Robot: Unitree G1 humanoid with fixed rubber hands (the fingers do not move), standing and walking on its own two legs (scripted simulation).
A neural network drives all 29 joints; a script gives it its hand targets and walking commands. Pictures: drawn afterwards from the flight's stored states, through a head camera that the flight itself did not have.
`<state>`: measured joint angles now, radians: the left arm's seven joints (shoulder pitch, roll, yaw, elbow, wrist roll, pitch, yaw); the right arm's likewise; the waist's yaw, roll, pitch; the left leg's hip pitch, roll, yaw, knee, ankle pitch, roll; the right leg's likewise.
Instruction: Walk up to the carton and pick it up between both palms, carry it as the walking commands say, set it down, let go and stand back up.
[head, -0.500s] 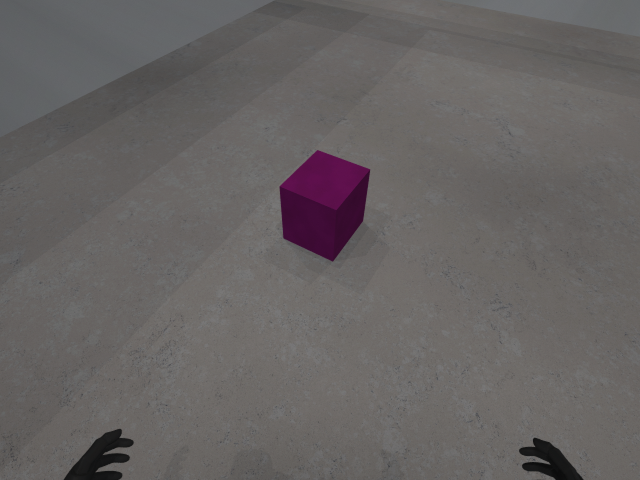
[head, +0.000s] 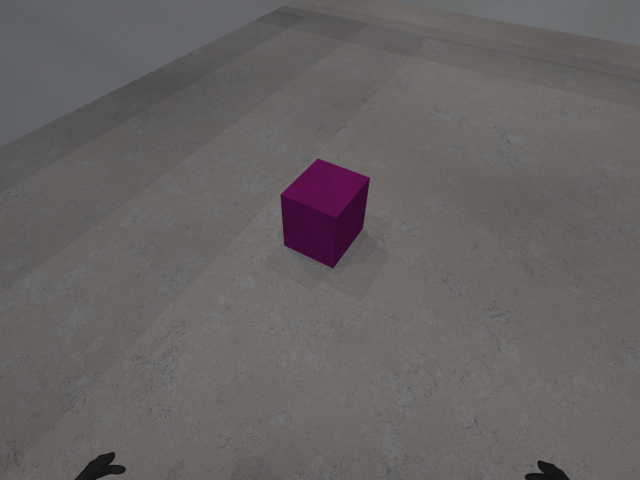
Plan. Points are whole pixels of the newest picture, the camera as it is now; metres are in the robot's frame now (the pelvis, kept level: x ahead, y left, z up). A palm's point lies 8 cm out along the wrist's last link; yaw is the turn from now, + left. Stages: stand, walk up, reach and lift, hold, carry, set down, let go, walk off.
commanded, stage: stand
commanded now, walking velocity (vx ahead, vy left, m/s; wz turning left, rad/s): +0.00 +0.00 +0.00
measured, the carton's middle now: (325, 212) +1.23 +0.00 -0.63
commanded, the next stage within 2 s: walk up in 1.32 s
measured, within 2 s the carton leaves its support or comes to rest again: neither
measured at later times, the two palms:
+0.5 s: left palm out of the picture +0.10 +0.31 -0.10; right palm out of the picture +0.10 -0.31 -0.10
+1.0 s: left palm out of the picture +0.11 +0.31 -0.10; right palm out of the picture +0.11 -0.31 -0.10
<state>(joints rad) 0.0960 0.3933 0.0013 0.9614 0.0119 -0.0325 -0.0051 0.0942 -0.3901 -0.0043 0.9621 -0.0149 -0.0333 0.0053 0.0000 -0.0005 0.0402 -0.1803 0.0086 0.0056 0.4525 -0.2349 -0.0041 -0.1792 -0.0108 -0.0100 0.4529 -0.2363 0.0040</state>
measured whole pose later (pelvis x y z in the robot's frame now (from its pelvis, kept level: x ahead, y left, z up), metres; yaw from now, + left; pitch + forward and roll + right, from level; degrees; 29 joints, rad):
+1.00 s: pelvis +0.01 +0.00 +0.01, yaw +0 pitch -2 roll +0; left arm 0.08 0.40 0.00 1.06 0.01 -0.02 0.00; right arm 0.08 -0.40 -0.01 1.06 -0.01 -0.02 0.00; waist 0.00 0.00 0.04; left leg -0.12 0.01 0.00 0.34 -0.19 -0.01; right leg -0.12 -0.01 -0.01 0.35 -0.19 0.01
